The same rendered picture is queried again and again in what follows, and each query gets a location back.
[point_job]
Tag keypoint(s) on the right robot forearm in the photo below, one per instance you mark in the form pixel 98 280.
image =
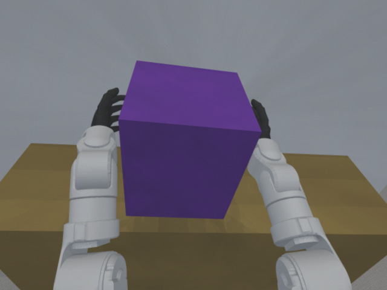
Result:
pixel 293 224

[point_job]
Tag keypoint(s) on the pedestal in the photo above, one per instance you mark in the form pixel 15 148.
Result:
pixel 175 253

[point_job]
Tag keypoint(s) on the carton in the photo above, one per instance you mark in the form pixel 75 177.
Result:
pixel 186 137

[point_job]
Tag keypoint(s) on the robot right hand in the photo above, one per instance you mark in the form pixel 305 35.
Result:
pixel 262 118

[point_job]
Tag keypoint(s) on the left robot forearm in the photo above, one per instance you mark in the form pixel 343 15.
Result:
pixel 93 192

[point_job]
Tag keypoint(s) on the robot left hand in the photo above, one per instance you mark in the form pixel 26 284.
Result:
pixel 105 109

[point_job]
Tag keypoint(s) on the robot right upper arm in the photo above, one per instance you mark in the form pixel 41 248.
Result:
pixel 311 270

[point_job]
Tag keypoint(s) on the robot left upper arm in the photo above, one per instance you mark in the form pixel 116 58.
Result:
pixel 93 271

